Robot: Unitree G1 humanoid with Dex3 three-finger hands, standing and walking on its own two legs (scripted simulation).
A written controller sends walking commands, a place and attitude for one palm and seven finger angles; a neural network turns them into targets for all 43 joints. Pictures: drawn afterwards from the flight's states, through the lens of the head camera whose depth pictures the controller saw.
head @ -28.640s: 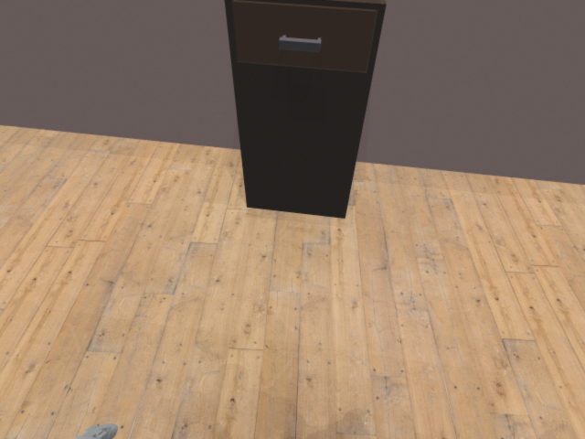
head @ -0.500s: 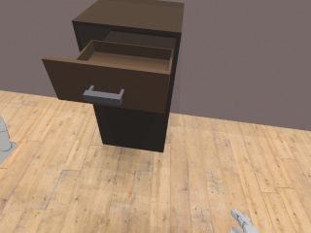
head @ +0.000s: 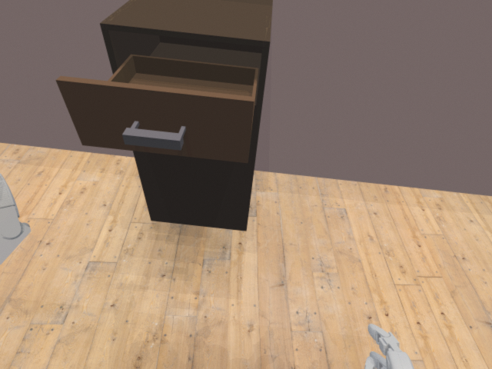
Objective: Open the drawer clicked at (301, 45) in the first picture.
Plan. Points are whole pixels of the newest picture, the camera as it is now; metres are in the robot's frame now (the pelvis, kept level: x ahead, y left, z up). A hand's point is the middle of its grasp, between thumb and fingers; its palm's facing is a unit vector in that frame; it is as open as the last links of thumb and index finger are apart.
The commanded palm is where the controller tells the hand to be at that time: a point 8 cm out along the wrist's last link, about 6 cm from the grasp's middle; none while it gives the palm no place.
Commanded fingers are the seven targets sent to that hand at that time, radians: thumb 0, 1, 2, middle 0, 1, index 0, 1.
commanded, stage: stop stepping back and stand still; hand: left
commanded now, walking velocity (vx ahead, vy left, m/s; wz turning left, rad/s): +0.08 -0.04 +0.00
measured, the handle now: (156, 133) +0.59 +0.23 +0.05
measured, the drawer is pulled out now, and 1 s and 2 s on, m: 0.30 0.30 0.30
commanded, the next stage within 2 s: let the arm hang, fingers relaxed in 0.08 s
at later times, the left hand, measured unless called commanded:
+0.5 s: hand out of the picture +0.04 +0.16 -0.16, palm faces +0.06 -0.98 -0.20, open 6.8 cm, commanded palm none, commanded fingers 0.00 0.90 0.90 -0.20 -0.30 -0.20 -0.30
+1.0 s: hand out of the picture +0.01 +0.16 -0.15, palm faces +0.03 -0.97 -0.22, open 7.3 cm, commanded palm none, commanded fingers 0.00 0.90 0.90 -0.20 -0.30 -0.20 -0.30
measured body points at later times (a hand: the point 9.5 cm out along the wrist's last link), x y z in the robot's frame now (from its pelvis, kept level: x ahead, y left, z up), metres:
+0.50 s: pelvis +0.00 -0.02 +0.01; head +0.02 -0.01 +0.46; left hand +0.04 +0.21 -0.15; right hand +0.05 -0.25 -0.14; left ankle +0.03 +0.11 -0.72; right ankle +0.02 -0.10 -0.72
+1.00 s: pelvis +0.00 -0.02 +0.02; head +0.02 -0.03 +0.47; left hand +0.01 +0.22 -0.13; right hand +0.00 -0.22 -0.15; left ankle +0.03 +0.11 -0.72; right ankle +0.02 -0.10 -0.72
